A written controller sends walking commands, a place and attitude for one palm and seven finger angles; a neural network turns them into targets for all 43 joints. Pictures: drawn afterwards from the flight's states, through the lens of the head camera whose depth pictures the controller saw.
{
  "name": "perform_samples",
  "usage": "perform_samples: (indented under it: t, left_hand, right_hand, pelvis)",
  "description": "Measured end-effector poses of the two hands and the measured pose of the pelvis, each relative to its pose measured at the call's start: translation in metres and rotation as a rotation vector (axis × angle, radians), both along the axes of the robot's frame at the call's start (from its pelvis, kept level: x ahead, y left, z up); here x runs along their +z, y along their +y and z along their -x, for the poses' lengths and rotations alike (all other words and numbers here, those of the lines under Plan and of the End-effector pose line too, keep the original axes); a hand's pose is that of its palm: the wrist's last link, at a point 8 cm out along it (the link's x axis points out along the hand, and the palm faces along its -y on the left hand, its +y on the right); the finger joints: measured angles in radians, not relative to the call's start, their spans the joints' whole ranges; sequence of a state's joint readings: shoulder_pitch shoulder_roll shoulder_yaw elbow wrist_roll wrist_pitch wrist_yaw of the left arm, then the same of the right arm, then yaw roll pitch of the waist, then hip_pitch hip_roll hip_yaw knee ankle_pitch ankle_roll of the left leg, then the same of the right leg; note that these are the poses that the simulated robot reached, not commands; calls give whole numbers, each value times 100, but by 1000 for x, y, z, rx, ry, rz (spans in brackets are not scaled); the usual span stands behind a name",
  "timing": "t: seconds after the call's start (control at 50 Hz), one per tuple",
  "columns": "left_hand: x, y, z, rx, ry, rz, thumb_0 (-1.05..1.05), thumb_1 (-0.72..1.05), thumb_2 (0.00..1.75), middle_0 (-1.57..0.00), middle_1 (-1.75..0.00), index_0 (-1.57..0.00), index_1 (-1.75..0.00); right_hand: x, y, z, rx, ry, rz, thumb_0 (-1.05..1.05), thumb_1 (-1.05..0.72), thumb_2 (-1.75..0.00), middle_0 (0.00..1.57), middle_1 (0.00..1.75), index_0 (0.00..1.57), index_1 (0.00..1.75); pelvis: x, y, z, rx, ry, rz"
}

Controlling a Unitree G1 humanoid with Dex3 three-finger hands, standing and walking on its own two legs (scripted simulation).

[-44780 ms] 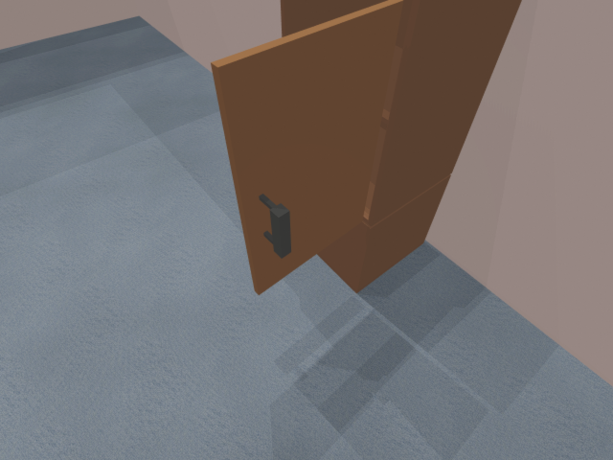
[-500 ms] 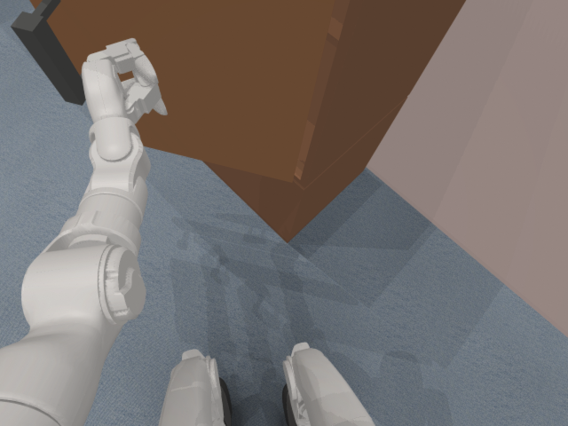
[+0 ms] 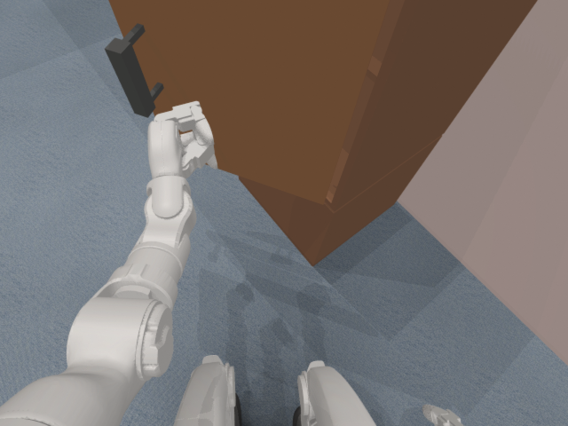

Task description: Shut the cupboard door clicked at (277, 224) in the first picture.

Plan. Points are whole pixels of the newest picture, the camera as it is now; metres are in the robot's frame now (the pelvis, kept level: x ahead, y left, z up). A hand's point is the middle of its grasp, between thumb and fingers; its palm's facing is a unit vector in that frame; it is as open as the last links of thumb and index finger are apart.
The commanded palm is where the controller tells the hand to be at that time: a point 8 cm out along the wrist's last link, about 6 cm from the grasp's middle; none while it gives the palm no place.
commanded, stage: draw the hand back to the body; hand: left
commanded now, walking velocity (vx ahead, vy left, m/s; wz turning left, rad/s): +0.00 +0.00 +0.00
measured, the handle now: (140, 71) +0.65 +0.19 +0.05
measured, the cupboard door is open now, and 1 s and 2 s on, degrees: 32 32 32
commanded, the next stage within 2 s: step back with the hand held close in 1.56 s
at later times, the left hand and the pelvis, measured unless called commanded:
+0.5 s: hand (113, 184) +0.37 +0.15 +0.15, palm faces +0.05 -1.00 -0.02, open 3.1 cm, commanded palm +0.33 +0.21 +0.16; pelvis +0.01 +0.01 +0.08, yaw +0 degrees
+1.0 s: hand out of the picture +0.26 +0.26 +0.24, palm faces +0.32 -0.89 -0.32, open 4.7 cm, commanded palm +0.21 +0.30 +0.27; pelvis +0.04 +0.03 +0.13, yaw +2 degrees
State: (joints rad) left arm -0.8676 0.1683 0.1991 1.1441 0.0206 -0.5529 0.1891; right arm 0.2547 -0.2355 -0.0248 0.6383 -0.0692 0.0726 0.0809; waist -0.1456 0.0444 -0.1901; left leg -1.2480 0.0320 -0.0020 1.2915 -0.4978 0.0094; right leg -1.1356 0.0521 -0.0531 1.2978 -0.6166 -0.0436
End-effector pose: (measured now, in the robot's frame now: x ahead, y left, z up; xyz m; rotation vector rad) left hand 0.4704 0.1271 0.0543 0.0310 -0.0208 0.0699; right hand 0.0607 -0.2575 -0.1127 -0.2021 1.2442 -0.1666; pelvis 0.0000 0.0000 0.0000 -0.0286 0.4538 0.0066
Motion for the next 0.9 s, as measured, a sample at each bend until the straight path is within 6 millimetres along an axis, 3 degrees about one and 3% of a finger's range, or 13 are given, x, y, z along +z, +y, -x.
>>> perform_samples:
  t: [0.12, 0.22, 0.3, 0.4, 0.54, 0.62, 0.74, 0.9]
  left_hand:
    - [16, 15, 12, 10, -29, -7, 1, 90, 90, -130, -150, -130, -150]
    - [34, 39, 48, 28, 10, -13, 1, 90, 90, -130, -150, -129, -150]
    - [54, 55, 76, 35, 1, -5, 1, 90, 90, -130, -150, -130, -150]
    - [79, 68, 98, 9, -37, 0, 1, 90, 90, -130, -150, -130, -150]
    - [104, 82, 133, -29, -5, -44, 1, 90, 90, -125, -145, -125, -145]
    - [119, 92, 156, -21, 68, -135, 1, 90, 90, -118, -137, -117, -137]
    - [145, 125, 183, 83, 112, -185, 1, 89, 90, -104, -121, -103, -121]
    - [182, 157, 222, 205, 86, -236, 1, 90, 90, -82, -98, -82, -98]
  right_hand:
    - [-1, 14, 22, -48, 37, -54, 0, -91, -90, 20, 30, 20, 30]
    - [18, 24, 32, -75, 47, -89, 1, -91, -90, 20, 30, 20, 30]
    - [40, 23, 25, -63, 5, -69, 1, -91, -90, 20, 30, 21, 30]
    - [65, 13, -4, -37, -104, -14, 1, -91, -90, 20, 30, 21, 30]
    - [102, 11, -68, -7, -304, 18, 1, -91, -90, 20, 30, 20, 30]
    - [127, 25, -106, 1, -392, 13, 1, -91, -90, 20, 30, 20, 30]
    - [158, 54, -153, 70, -501, -22, 1, -91, -90, 20, 30, 20, 30]
    - [173, 86, -181, 174, -567, -80, 1, -91, -90, 20, 30, 21, 30]
  pelvis:
    - [7, 2, 2, -18, -28, -8]
    - [32, 4, -2, -29, -94, -17]
    - [50, 4, -5, -20, -150, -14]
    - [65, 6, -9, -4, -210, -7]
    - [83, 13, -15, -6, -292, -13]
    - [98, 16, -21, -6, -349, -19]
    - [115, 19, -28, 6, -416, -22]
    - [125, 25, -38, 19, -472, -27]
